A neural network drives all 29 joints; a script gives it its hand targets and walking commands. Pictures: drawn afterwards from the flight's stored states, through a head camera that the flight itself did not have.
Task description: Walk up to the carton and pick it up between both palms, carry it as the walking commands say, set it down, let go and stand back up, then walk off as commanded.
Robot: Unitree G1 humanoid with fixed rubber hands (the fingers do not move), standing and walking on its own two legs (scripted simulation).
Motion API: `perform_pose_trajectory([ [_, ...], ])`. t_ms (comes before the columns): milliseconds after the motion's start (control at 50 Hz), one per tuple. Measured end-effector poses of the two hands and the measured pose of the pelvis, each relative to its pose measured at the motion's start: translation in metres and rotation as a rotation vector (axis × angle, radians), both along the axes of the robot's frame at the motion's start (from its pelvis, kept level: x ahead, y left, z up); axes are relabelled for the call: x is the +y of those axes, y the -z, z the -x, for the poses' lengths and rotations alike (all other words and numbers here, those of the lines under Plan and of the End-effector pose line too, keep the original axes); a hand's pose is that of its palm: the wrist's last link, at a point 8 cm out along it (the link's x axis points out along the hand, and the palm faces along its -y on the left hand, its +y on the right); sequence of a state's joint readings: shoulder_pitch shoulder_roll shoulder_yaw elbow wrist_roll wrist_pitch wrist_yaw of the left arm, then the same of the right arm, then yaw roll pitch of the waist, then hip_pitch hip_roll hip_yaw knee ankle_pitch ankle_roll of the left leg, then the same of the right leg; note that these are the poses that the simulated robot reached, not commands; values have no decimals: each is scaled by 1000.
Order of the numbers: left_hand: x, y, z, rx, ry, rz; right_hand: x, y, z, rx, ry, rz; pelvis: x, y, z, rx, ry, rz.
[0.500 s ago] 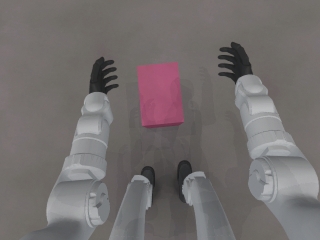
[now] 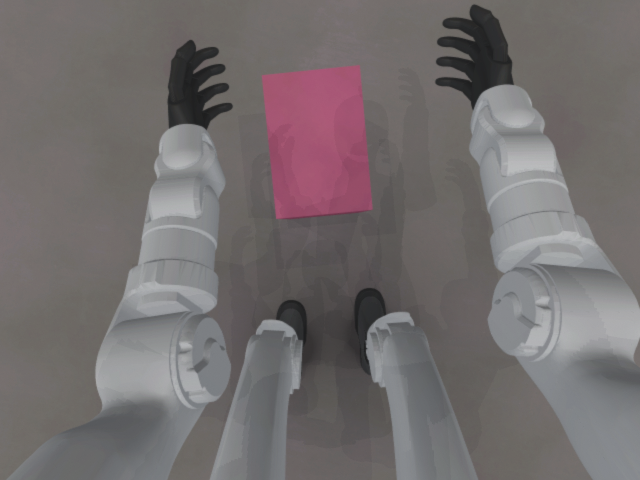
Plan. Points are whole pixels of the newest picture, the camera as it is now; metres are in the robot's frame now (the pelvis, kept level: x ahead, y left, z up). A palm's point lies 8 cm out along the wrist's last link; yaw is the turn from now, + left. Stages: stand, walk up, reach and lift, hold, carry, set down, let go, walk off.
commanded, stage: reach and lift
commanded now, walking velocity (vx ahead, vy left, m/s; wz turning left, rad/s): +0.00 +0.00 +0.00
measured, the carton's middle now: (319, 155) +0.51 +0.01 -0.50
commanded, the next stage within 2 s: none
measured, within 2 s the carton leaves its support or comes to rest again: neither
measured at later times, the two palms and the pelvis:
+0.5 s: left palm (227, 144) +0.50 +0.14 -0.28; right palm (449, 117) +0.52 -0.18 -0.28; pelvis -0.03 +0.00 -0.14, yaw +0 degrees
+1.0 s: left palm (248, 162) +0.49 +0.14 -0.43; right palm (419, 143) +0.51 -0.17 -0.43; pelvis -0.05 +0.00 -0.24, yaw +1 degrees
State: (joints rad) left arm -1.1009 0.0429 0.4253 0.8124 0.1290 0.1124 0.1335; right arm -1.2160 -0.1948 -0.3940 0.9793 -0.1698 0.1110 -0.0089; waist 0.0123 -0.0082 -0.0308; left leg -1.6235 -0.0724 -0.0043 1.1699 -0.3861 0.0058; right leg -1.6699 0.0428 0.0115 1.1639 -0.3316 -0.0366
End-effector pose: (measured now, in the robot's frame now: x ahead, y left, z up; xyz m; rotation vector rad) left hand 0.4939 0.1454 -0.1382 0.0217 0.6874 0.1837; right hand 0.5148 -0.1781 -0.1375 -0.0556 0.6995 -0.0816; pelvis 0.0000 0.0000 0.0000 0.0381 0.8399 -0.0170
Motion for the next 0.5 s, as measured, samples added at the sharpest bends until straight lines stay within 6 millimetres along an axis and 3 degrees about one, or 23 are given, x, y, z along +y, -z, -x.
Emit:
perform_pose_trajectory([
  [500, -2, 146, -5, 18, 6, 18, -5, 146, -6, 12, 4, 9, 1, 143, 30, -2, 0, -7],
])
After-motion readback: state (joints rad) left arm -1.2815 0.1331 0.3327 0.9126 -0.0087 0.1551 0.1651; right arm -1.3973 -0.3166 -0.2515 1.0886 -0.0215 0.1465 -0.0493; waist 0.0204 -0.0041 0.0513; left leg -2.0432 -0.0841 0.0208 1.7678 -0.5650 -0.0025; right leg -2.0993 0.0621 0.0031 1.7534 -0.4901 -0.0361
